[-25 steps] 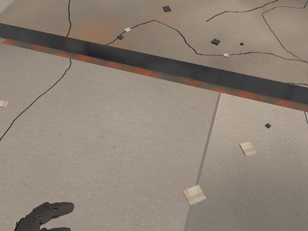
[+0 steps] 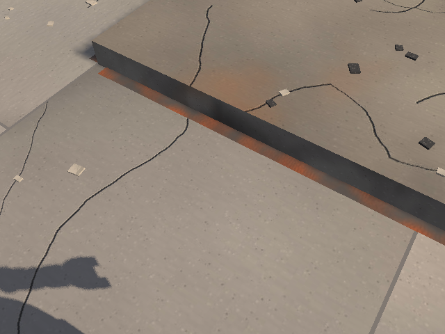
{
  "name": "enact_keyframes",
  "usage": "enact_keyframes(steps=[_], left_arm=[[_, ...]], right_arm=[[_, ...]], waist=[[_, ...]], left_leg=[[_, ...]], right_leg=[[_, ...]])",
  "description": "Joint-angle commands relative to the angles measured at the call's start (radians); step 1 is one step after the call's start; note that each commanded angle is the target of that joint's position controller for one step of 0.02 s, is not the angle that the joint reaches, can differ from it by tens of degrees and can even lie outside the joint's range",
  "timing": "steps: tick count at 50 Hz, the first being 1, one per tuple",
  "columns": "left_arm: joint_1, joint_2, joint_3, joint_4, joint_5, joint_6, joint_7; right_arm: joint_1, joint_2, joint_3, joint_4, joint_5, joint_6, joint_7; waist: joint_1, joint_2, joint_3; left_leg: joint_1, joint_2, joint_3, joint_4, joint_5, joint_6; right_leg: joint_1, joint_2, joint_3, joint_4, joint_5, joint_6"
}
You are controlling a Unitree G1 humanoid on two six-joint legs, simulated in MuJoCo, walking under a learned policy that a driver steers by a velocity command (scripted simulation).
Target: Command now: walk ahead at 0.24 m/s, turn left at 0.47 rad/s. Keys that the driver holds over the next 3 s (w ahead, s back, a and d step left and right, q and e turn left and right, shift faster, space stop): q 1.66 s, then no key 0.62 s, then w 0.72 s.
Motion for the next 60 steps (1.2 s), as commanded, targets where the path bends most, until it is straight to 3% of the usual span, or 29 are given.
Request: enact_keyframes(steps=[1,2,3,4,5,7,9,12,16,21,23,24,25,26,27,28,30,32,36,41,43,44,45,46,47,48,50,53,60], left_arm=[[-0.021,0.136,0.023,-0.093,0.019,-0.003,0.015],[0.129,0.029,-0.012,-0.112,0.042,-0.021,-0.01],[0.078,0.137,0.004,-0.094,0.018,-0.039,-0.028],[-0.031,0.157,0.009,-0.13,-0.014,-0.039,-0.03],[-0.076,0.144,0.008,-0.136,-0.006,-0.031,-0.017],[-0.08,0.154,0.017,-0.14,0.012,0.003,0.0],[-0.04,0.124,0.012,-0.131,0.018,0.018,0.007],[-0.053,0.106,0.006,-0.13,0.023,0.023,0.018],[-0.123,0.106,0.007,-0.146,0.014,0.032,0.015],[-0.161,0.114,0.012,-0.162,0.006,0.003,-0.003],[-0.114,0.118,0.02,-0.148,0.003,-0.011,-0.012],[-0.084,0.141,0.03,-0.139,0.006,-0.015,-0.013],[-0.084,0.212,0.045,-0.15,0.024,-0.01,-0.007],[-0.096,0.265,0.058,-0.141,0.058,0.006,-0.007],[-0.114,0.209,0.048,-0.164,0.055,0.005,-0.006],[-0.147,0.158,0.035,-0.177,0.044,0.007,0.0],[-0.187,0.127,0.025,-0.185,0.016,0.015,0.006],[-0.172,0.131,0.024,-0.18,0.019,0.027,0.012],[-0.135,0.167,0.042,-0.168,0.023,0.046,0.018],[-0.154,0.206,0.06,-0.16,0.0,0.046,-0.002],[-0.176,0.208,0.061,-0.154,-0.019,0.044,-0.005],[-0.153,0.185,0.057,-0.14,-0.024,0.041,-0.007],[-0.103,0.143,0.047,-0.123,-0.006,0.038,-0.012],[-0.118,0.072,0.019,-0.173,0.055,0.037,-0.018],[-0.226,0.123,0.033,-0.201,0.035,0.031,-0.007],[-0.246,0.154,0.043,-0.198,0.01,0.034,-0.001],[-0.222,0.156,0.051,-0.17,0.015,0.041,0.012],[-0.18,0.135,0.049,-0.159,0.014,0.04,0.006],[-0.229,0.107,0.033,-0.174,0.006,0.03,-0.011]], right_arm=[[0.287,-0.27,-0.092,-0.017,-0.003,-0.002,-0.032],[0.215,-0.329,-0.092,-0.065,-0.018,-0.001,-0.042],[0.225,-0.267,-0.082,-0.092,-0.015,0.009,-0.037],[0.163,-0.219,-0.07,-0.11,-0.007,0.014,-0.039],[0.11,-0.182,-0.061,-0.107,0.01,0.02,-0.042],[0.065,-0.155,-0.052,-0.123,0.003,0.032,-0.055],[0.041,-0.173,-0.06,-0.137,-0.012,0.038,-0.06],[0.052,-0.202,-0.072,-0.141,-0.005,0.048,-0.079],[0.029,-0.201,-0.072,-0.162,0.007,0.081,-0.101],[0.045,-0.194,-0.073,-0.172,0.004,0.098,-0.101],[0.027,-0.184,-0.069,-0.181,0.015,0.104,-0.1],[0.033,-0.165,-0.064,-0.184,0.02,0.107,-0.102],[0.083,-0.111,-0.049,-0.186,0.01,0.107,-0.099],[0.083,-0.129,-0.056,-0.222,0.015,0.097,-0.095],[0.102,-0.215,-0.08,-0.203,-0.003,0.087,-0.091],[0.111,-0.239,-0.094,-0.176,0.01,0.091,-0.089],[0.125,-0.194,-0.088,-0.152,0.012,0.117,-0.097],[0.095,-0.142,-0.071,-0.169,0.021,0.125,-0.091],[0.016,-0.108,-0.056,-0.216,0.021,0.121,-0.079],[0.033,-0.128,-0.063,-0.228,0.018,0.127,-0.059],[0.086,-0.124,-0.07,-0.212,0.018,0.129,-0.051],[0.126,-0.133,-0.078,-0.196,0.016,0.127,-0.055],[0.162,-0.187,-0.096,-0.193,0.015,0.124,-0.065],[0.168,-0.314,-0.118,-0.223,0.006,0.118,-0.082],[0.199,-0.285,-0.106,-0.227,-0.034,0.092,-0.069],[0.163,-0.256,-0.095,-0.217,-0.036,0.074,-0.066],[0.07,-0.199,-0.078,-0.216,0.003,0.069,-0.08],[0.043,-0.186,-0.066,-0.219,0.001,0.081,-0.097],[0.057,-0.22,-0.08,-0.213,0.003,0.093,-0.105]], waist=[[-0.158,0.063,-0.245],[-0.031,0.266,-0.413],[-0.124,0.086,-0.55],[-0.123,0.036,-0.423],[-0.089,-0.059,-0.259],[-0.04,-0.011,-0.157],[-0.012,0.028,-0.141],[-0.019,0.036,-0.192],[-0.042,0.075,-0.183],[-0.066,0.132,-0.157],[-0.031,0.136,-0.158],[-0.019,0.114,-0.157],[-0.054,-0.062,-0.18],[-0.085,-0.349,-0.119],[-0.064,-0.278,-0.131],[-0.068,-0.194,-0.124],[-0.069,-0.149,-0.093],[-0.052,-0.172,-0.075],[-0.004,-0.227,-0.11],[-0.006,-0.247,-0.119],[-0.045,-0.23,-0.114],[-0.059,-0.197,-0.12],[-0.056,-0.047,-0.132],[-0.027,0.302,-0.129],[-0.122,0.228,-0.196],[-0.102,0.142,-0.149],[-0.058,0.084,-0.107],[-0.03,0.099,-0.135],[-0.063,0.121,-0.116]], left_leg=[[0.553,0.08,-0.183,-0.044,0.421,0.114],[0.898,0.364,-0.675,-0.028,0.723,0.38],[0.893,0.349,-0.688,-0.096,0.567,0.381],[0.783,0.299,-0.558,-0.121,0.417,0.328],[0.607,0.242,-0.466,-0.162,0.314,0.272],[0.369,0.186,-0.412,-0.224,0.203,0.24],[0.264,0.151,-0.369,-0.242,0.239,0.231],[0.267,0.136,-0.355,-0.212,0.281,0.219],[0.242,0.093,-0.403,-0.223,-0.09,0.163],[0.296,0.096,-0.508,-0.171,-0.109,0.146],[0.309,0.074,-0.532,-0.114,-0.034,0.119],[0.268,0.037,-0.513,-0.066,-0.087,0.082],[0.166,-0.05,-0.397,0.114,-0.371,0.023],[-0.041,-0.192,-0.194,0.298,-0.636,-0.035],[-0.072,-0.114,-0.199,0.521,-0.64,-0.079],[-0.069,-0.097,-0.195,0.604,-0.573,-0.096],[-0.098,-0.077,-0.168,0.682,-0.474,-0.133],[-0.09,-0.063,-0.112,0.636,-0.42,-0.152],[-0.035,-0.011,-0.063,0.421,-0.413,-0.163],[0.141,-0.004,0.007,0.177,-0.387,-0.115],[0.242,-0.022,0.038,-0.007,-0.268,-0.07],[0.339,-0.044,0.034,-0.11,-0.181,-0.038],[0.495,0.031,-0.105,-0.173,0.035,0.01],[0.631,0.312,-0.492,-0.154,0.447,0.165],[0.547,0.382,-0.576,-0.192,0.396,0.313],[0.512,0.323,-0.485,-0.205,0.301,0.28],[0.471,0.226,-0.386,-0.199,0.183,0.181],[0.421,0.177,-0.347,-0.2,0.212,0.171],[0.388,0.156,-0.452,-0.188,0.001,0.173]], right_leg=[[-0.283,-0.109,0.018,0.668,0.658,0.018],[-0.661,0.1,0.151,1.074,-0.246,0.093],[-0.685,0.054,0.344,1.133,-0.215,0.068],[-0.725,0.008,0.335,1.086,-0.144,0.044],[-0.749,-0.03,0.303,0.986,-0.081,0.044],[-0.653,-0.061,0.299,0.863,-0.011,0.049],[-0.591,-0.047,0.278,0.76,0.01,0.063],[-0.585,-0.03,0.281,0.63,0.08,0.094],[-0.572,-0.013,0.301,0.496,0.184,0.104],[-0.511,0.015,0.312,0.295,0.147,0.081],[-0.409,0.018,0.297,0.103,0.223,0.055],[-0.312,-0.031,0.315,-0.005,0.324,0.031],[-0.2,-0.241,0.482,-0.038,0.431,-0.048],[-0.198,-0.397,0.708,-0.073,0.637,-0.22],[-0.207,-0.443,0.726,-0.059,0.672,-0.28],[-0.217,-0.381,0.608,-0.033,0.664,-0.243],[-0.208,-0.29,0.46,-0.009,0.635,-0.18],[-0.21,-0.245,0.364,-0.025,0.646,-0.177],[-0.13,-0.279,0.313,-0.024,0.646,-0.203],[-0.171,-0.322,0.269,-0.005,0.619,-0.197],[-0.2,-0.315,0.235,0.055,0.578,-0.157],[-0.25,-0.288,0.197,0.121,0.51,-0.11],[-0.392,-0.226,0.11,0.286,0.337,-0.025],[-0.706,-0.08,0.053,0.606,-0.206,0.082],[-0.751,-0.029,0.224,0.778,-0.259,0.086],[-0.762,-0.049,0.257,0.836,-0.183,0.074],[-0.763,-0.067,0.273,0.79,-0.032,0.069],[-0.676,-0.03,0.26,0.763,0.076,0.088],[-0.563,0.01,0.282,0.421,0.088,0.09]])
